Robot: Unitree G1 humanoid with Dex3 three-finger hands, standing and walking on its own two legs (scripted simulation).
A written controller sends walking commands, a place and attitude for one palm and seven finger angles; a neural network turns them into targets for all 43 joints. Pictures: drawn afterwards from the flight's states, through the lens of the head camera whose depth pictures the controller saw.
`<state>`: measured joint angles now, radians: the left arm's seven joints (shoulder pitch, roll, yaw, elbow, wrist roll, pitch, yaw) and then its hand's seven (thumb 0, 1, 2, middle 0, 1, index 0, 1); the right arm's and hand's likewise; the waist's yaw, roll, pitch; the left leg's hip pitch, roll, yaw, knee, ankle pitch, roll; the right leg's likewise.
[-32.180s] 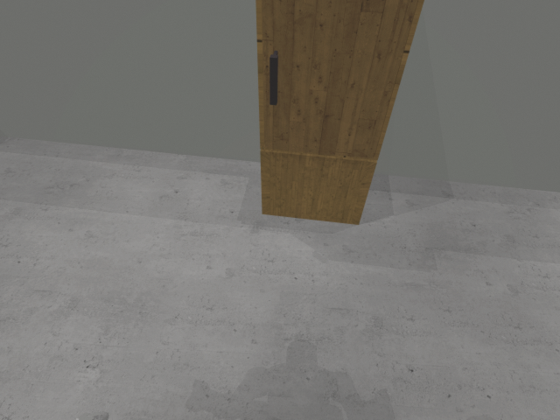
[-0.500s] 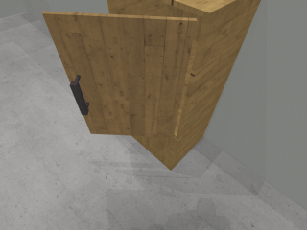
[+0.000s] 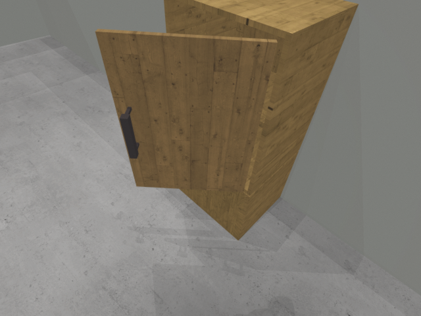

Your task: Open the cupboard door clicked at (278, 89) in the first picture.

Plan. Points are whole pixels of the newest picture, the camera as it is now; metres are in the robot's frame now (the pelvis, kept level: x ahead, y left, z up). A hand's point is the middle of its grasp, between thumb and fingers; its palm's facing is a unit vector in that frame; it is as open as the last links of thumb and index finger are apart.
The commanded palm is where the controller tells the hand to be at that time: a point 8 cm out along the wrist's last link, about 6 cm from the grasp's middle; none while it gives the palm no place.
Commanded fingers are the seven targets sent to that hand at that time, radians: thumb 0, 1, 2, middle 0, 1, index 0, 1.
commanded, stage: shuffle to correct the standing spot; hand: left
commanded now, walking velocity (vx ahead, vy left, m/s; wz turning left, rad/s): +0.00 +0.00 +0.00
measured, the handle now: (131, 133) +0.62 +0.28 -0.04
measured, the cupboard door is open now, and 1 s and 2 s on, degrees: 42 42 42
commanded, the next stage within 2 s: come to a stop and stand still in 0.70 s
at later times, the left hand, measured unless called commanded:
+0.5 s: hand out of the picture -0.01 +0.20 -0.19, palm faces +0.03 -0.99 -0.15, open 7.4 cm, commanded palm none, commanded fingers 0.00 0.90 0.90 -0.20 -0.30 -0.20 -0.30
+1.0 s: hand out of the picture +0.13 +0.25 -0.19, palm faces +0.05 -0.98 -0.19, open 7.2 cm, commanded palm none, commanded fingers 0.00 0.90 0.90 -0.20 -0.30 -0.20 -0.30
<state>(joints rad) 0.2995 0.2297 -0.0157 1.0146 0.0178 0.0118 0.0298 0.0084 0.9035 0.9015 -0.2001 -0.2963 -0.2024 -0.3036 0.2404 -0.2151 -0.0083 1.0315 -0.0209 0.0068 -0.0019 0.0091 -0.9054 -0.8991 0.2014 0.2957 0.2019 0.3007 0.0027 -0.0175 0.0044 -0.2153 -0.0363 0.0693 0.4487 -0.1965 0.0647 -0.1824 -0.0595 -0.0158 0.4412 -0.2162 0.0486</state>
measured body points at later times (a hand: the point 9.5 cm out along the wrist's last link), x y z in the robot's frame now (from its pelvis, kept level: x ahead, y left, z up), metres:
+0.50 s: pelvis +0.01 +0.04 -0.01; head +0.00 +0.05 +0.44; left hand -0.01 +0.25 -0.17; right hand -0.05 -0.18 -0.16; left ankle +0.03 +0.08 -0.74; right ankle -0.01 -0.11 -0.69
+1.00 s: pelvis +0.08 +0.07 -0.01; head +0.09 +0.08 +0.44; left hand +0.13 +0.30 -0.17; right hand +0.08 -0.16 -0.16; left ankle +0.13 +0.17 -0.74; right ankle +0.07 -0.09 -0.74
